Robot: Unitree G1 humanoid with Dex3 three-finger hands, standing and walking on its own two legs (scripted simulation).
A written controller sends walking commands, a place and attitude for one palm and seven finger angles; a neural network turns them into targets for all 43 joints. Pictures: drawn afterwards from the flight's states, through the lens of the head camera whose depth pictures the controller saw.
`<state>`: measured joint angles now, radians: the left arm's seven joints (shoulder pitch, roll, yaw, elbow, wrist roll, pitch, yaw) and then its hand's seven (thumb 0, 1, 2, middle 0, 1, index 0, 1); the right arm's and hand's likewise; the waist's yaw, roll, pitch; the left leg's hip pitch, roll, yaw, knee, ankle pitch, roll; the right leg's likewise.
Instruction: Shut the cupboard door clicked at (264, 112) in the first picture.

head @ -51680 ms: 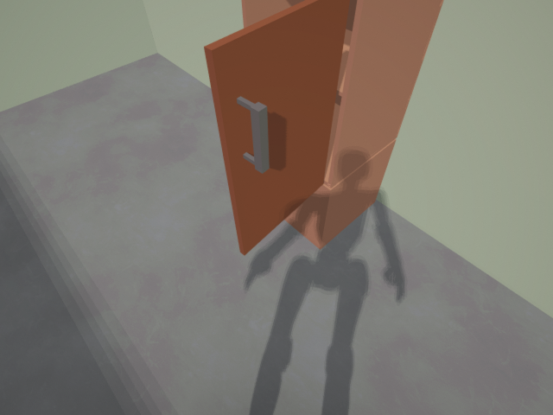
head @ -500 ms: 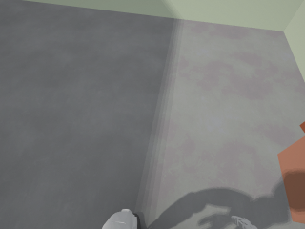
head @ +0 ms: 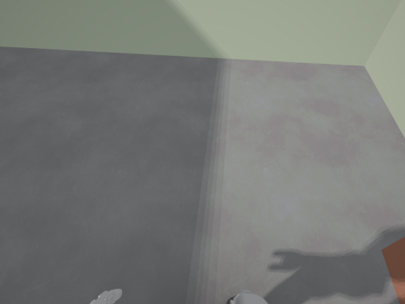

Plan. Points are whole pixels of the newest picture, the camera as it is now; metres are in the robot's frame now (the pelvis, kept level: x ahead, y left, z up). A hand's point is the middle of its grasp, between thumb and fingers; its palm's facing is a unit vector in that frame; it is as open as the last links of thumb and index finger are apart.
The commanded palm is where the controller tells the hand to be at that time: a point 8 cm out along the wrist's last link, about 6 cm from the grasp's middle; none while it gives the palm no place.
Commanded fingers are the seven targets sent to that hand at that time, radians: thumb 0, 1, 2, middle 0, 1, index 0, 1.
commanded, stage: turn to face it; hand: left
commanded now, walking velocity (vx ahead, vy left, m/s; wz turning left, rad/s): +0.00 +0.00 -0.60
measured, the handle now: out of the picture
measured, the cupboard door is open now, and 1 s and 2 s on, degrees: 18 18 18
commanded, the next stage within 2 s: none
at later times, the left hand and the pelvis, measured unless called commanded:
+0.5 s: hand (121, 287) +0.19 +0.20 -0.18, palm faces -0.12 -0.98 -0.18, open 7.3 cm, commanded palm none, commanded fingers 0.00 0.90 0.90 -0.20 -0.30 -0.20 -0.30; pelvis +0.12 +0.02 +0.00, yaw -14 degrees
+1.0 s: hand (162, 220) +0.34 +0.12 -0.15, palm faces -0.53 -0.80 -0.28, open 7.3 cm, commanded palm none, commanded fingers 0.00 0.90 0.90 -0.20 -0.30 -0.20 -0.30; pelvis +0.14 +0.00 +0.00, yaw -34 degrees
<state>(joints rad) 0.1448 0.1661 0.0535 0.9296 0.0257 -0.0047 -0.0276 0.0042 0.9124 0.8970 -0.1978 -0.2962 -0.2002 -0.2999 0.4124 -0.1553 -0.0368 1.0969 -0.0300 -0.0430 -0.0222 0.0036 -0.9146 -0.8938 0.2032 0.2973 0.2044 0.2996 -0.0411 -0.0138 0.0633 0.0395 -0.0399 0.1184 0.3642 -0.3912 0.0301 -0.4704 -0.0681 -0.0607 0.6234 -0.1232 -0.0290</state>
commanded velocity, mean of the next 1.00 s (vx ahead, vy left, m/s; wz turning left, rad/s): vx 0.00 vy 0.00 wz -0.60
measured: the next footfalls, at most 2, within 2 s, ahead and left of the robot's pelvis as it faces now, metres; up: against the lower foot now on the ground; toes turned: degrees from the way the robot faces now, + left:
right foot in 0.02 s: +0.16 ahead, -0.11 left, +0.00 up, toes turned -5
left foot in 0.48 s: +0.21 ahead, +0.11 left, +0.00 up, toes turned -12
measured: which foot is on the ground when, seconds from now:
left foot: down 0.00-0.04, up 0.06-0.46, down 0.48-0.90, up 0.92-1.00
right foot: up 0.00-0.00, down 0.02-0.48, up 0.50-0.88, down 0.90-1.00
